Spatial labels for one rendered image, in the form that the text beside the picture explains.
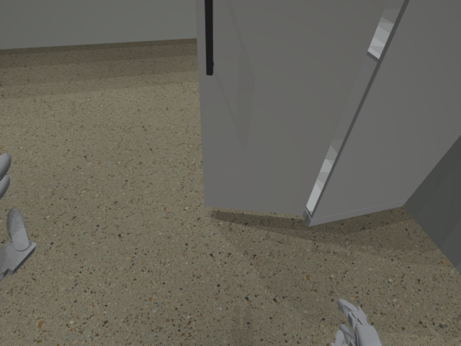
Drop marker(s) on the right robot hand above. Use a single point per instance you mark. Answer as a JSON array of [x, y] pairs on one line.
[[363, 335]]

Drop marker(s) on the left robot hand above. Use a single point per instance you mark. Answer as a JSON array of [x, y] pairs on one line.
[[16, 251]]

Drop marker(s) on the fridge door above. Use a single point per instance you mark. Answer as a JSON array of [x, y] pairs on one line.
[[282, 76]]

